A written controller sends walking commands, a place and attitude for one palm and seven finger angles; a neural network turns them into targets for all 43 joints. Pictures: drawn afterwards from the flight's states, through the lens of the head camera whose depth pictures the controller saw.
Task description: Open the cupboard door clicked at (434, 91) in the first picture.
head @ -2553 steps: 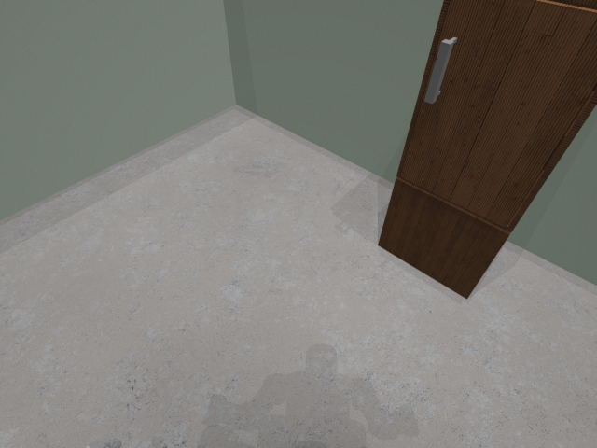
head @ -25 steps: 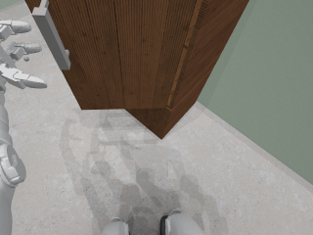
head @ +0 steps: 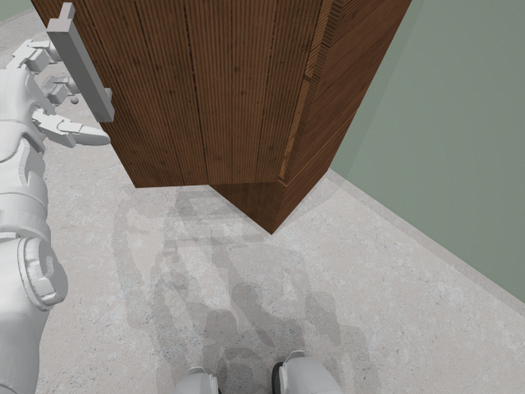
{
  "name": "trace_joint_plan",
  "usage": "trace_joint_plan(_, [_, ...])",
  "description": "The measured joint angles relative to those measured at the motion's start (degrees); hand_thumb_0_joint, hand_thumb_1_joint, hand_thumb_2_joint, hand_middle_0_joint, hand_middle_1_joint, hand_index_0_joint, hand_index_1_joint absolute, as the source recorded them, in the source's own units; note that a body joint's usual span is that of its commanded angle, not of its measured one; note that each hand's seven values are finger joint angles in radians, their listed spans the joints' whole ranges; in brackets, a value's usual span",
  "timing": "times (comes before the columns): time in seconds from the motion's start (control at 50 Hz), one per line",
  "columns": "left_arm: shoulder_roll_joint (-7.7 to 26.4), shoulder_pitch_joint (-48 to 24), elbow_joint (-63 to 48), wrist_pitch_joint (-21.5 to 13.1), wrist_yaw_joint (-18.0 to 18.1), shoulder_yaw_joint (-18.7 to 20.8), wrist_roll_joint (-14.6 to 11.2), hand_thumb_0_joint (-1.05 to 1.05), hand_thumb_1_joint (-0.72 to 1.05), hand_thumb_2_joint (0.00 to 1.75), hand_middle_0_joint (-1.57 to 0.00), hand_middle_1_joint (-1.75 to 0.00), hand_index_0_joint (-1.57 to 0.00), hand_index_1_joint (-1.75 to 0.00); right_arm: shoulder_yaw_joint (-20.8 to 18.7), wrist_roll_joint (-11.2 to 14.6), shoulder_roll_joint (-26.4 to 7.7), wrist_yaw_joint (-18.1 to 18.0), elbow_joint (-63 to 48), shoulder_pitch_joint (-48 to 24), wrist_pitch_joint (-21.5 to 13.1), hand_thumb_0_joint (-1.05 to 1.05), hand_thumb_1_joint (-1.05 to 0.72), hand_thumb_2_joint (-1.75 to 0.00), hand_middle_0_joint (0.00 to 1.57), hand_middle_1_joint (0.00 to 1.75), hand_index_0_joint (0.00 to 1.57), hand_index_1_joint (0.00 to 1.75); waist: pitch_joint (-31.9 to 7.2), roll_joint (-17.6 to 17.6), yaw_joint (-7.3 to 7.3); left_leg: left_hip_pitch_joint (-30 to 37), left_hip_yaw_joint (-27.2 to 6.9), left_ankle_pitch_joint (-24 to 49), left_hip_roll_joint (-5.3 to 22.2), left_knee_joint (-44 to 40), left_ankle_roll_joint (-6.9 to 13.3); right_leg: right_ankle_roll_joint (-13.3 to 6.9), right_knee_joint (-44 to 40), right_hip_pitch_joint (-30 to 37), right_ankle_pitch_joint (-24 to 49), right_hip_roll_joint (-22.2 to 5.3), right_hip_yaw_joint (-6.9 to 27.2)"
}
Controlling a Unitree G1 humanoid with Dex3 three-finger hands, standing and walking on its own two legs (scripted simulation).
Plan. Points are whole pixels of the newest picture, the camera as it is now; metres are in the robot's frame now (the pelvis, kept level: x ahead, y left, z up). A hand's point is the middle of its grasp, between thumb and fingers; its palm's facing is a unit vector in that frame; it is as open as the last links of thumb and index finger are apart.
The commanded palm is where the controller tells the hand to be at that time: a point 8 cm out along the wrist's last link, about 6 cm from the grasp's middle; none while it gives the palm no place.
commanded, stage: slide the fingers in behind the handle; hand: left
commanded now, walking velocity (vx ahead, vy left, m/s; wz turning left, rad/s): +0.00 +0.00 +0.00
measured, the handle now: (88, 67) +0.58 +0.21 +0.11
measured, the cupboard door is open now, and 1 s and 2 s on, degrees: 45 46 47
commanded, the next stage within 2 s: close the thumb around the handle in 0.98 s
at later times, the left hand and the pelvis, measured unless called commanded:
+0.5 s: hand (97, 100) +0.52 +0.19 +0.10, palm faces +0.00 -1.00 +0.01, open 14.0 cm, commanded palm +0.50 +0.23 +0.11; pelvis +0.01 +0.00 +0.00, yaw +0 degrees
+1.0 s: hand (101, 104) +0.51 +0.18 +0.10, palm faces +0.02 -1.00 +0.00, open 14.1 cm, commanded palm +0.49 +0.22 +0.11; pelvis +0.01 -0.01 +0.00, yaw +0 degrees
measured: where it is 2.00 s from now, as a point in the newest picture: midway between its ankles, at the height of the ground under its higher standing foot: outside the picture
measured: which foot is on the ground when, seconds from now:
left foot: down 0.00-1.00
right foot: down 0.00-1.00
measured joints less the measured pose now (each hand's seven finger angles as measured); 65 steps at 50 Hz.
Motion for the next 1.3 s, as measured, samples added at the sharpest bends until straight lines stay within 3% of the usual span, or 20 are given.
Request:
trace_joint_plan(0.24, [-2.0, 0.9, -1.9, -0.4, 0.5, -1.2, -0.7, -0.01, -0.50, 0.30, -0.30, -1.19, -0.30, -1.20, -0.9, -0.1, -0.4, 0.2, 0.4, 0.3, -0.1, 0.00, -0.90, -0.90, 0.20, 0.30, 0.21, 0.30, -0.3, -0.2, 0.24, 0.2, -0.2, -0.2, 0.1, -0.3, -0.2, -0.1, -0.3, 0.2, -0.3, 0.2, -0.1])
trace_joint_plan(0.62, [-6.6, 2.3, -3.7, -0.7, 5.9, -3.2, -0.3, -0.01, -0.50, 0.30, -0.29, -1.20, -0.30, -1.20, -1.4, -0.5, 0.6, 1.2, 0.2, -0.6, -0.9, 0.00, -0.90, -0.90, 0.20, 0.30, 0.20, 0.30, -0.7, 0.4, 0.99, 1.6, 0.0, -0.2, -0.1, -1.1, -0.4, -0.2, -0.3, 1.3, -0.6, 0.0, 0.1])
trace_joint_plan(0.9, [-6.1, 3.2, -3.5, -1.7, 4.8, -2.2, -0.4, -0.01, -0.50, 0.30, -0.27, -1.18, -0.29, -1.20, -1.4, -0.2, 0.1, 0.7, 0.6, -0.4, -1.0, 0.00, -0.90, -0.90, 0.20, 0.30, 0.20, 0.30, -0.4, 0.1, 0.87, 2.4, 0.3, 0.1, 0.0, -1.5, -0.5, -0.4, -0.5, 1.7, -0.4, 0.2, 0.4])
trace_joint_plan(1.12, [-7.3, 3.7, -4.3, -1.9, 6.2, -3.4, -0.9, -0.01, -0.50, 0.30, -0.26, -1.18, -0.27, -1.20, -1.9, -0.4, -0.1, 0.8, 1.5, -0.2, -1.4, 0.00, -0.90, -0.90, 0.20, 0.30, 0.20, 0.30, -0.5, 0.3, 1.30, 2.6, 0.1, 0.2, -0.2, -1.7, -0.5, -0.4, -0.6, 2.0, -0.4, -0.1, 0.2])
trace_joint_plan(1.3, [-8.5, 4.9, -4.6, -2.3, 7.0, -4.2, -1.2, -0.01, -0.29, 0.39, -0.26, -1.19, -0.28, -1.23, -1.9, -0.4, 0.4, 1.0, 2.2, -0.5, -1.6, 0.00, -0.90, -0.90, 0.20, 0.30, 0.20, 0.30, -0.8, 0.4, 1.85, 3.4, -0.1, 0.3, -0.3, -2.1, -0.6, -0.4, -0.9, 2.9, -0.5, -0.1, 0.1])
